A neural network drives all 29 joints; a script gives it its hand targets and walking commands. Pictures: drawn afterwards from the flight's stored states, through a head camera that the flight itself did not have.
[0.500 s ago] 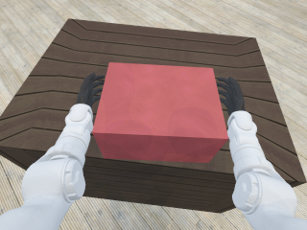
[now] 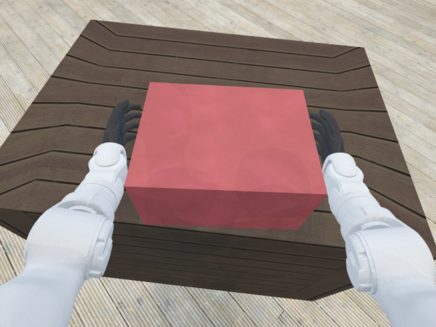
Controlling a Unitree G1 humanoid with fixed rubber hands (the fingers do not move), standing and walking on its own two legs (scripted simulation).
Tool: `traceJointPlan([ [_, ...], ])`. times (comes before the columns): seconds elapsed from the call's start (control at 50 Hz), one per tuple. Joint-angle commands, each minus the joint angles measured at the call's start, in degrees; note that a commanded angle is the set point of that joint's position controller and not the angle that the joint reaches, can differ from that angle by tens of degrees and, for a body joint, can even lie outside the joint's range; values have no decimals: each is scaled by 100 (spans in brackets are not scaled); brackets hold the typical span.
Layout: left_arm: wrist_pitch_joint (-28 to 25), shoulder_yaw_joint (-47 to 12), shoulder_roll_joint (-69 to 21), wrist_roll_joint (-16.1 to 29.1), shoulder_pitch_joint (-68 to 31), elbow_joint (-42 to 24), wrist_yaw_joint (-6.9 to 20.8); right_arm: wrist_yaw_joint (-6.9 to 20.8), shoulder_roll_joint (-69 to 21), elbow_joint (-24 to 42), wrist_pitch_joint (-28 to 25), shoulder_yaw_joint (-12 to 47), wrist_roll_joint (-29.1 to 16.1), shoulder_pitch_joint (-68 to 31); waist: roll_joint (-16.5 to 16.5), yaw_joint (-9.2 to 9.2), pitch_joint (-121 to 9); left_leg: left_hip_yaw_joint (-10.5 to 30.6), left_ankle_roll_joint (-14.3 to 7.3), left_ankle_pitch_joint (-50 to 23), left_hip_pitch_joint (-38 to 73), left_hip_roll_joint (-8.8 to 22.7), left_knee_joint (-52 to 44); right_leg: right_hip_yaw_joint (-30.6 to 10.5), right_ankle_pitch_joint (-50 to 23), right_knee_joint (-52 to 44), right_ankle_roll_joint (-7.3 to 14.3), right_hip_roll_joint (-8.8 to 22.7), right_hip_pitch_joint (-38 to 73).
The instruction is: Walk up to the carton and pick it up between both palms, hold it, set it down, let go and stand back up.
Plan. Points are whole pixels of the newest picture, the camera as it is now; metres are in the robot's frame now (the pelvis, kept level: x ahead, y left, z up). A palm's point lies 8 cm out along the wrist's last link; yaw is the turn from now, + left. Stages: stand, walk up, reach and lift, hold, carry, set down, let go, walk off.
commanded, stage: set down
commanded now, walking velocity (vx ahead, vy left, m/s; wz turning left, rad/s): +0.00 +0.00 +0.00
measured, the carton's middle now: (224, 156) +0.44 +0.00 +0.03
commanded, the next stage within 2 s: none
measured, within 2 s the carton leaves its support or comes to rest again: neither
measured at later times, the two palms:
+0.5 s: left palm (100, 146) +0.44 +0.24 +0.05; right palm (365, 150) +0.44 -0.27 +0.06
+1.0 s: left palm (56, 104) +0.43 +0.26 +0.16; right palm (395, 111) +0.44 -0.26 +0.17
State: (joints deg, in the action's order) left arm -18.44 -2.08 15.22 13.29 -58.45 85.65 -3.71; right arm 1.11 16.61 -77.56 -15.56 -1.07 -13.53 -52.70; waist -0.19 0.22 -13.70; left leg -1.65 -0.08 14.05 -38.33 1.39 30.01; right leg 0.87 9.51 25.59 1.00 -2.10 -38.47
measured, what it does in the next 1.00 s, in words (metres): stands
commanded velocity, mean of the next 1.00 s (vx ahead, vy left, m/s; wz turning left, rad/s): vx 0.00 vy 0.00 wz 0.00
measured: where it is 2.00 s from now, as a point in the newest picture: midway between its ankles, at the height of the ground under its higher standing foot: outside the picture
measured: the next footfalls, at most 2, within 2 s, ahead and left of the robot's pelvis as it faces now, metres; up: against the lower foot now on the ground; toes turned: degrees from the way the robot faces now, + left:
none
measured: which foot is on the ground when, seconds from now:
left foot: down 0.00-1.00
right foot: down 0.00-1.00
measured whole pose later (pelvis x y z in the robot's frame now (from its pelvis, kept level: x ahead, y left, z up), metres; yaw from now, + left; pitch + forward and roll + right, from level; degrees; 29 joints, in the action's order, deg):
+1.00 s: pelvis -0.04 -0.02 -0.01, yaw +3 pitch +22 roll +0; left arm 0.2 -18.0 31.2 28.8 -72.8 79.0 1.4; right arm 5.3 31.6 -73.9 2.0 9.6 -33.0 -66.0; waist -2.9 2.5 -14.0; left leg 0.8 0.9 12.6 -44.2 0.9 35.2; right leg 3.4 10.2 33.1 2.4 -1.4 -44.6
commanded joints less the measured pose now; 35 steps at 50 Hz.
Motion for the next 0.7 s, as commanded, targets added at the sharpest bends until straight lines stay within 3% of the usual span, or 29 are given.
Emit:
traceJointPlan([
  [0.0,-388,-315,1118,402,-2366,-83,112,-162,1607,299,-401,649,-920,-2567,100,-25,-3923,-42,529,-3035,1530,37,720,158,-2923,703,-236,11,1637],
  [0.08,-370,-476,1157,490,-2360,-20,262,-45,1843,-323,-486,1121,-1458,-2557,74,-20,-3847,-25,495,-3271,1508,42,871,198,-3054,869,-293,-21,1245],
  [0.14,-387,-650,1236,728,-2477,-285,308,124,1965,-201,-534,1425,-1843,-2700,25,-49,-4012,-18,467,-3268,1496,16,1007,242,-2868,926,-315,-66,835],
  [0.22,-350,-906,1466,1063,-2720,-578,400,254,2138,210,-449,1525,-2157,-2879,51,-19,-4338,-45,363,-2654,1004,-54,1043,196,-2693,1081,-392,-22,880],
  [0.34,-71,-1057,1865,1338,-2915,-1109,454,373,2398,625,-111,1343,-2251,-2888,96,42,-4789,-61,224,-2007,651,-125,1097,147,-2335,1222,-426,34,914],
  [0.46,391,-1059,2227,1483,-3088,-1176,486,298,2476,1157,321,1111,-2121,-3117,-183,46,-4918,-77,21,-1114,-132,-206,986,-16,-1841,1283,-457,137,1497],
  [0.52,671,-894,2531,1459,-3262,-2001,429,242,2718,1983,492,960,-2113,-3243,-136,-29,-5587,-89,25,-1507,23,-250,987,-44,-2336,1350,-466,97,1968],
  [0.54,790,-804,2584,1414,-3253,-2013,415,218,2729,2047,586,879,-2040,-3265,-159,-40,-5539,-78,36,-1530,36,-259,1002,-16,-2427,1396,-469,76,2026],
  [0.58,1051,-776,2665,1410,-3410,-1937,440,195,2781,1928,810,841,-2016,-3377,-125,-17,-5229,-63,23,-1320,6,-254,883,-63,-2228,1290,-440,106,2091],
  [0.62,1256,-984,2490,1459,-3369,-1070,476,234,2608,1068,1100,969,-2044,-3362,-151,11,-4054,6,-43,-623,-148,-213,670,-113,-1334,1064,-353,158,1727],
  [0.68,1457,-1333,2360,1639,-3510,-1165,483,289,2691,1137,1309,1035,-2090,-3427,-29,130,-3732,120,9,-569,282,-130,498,-50,-787,755,-232,133,1362],
])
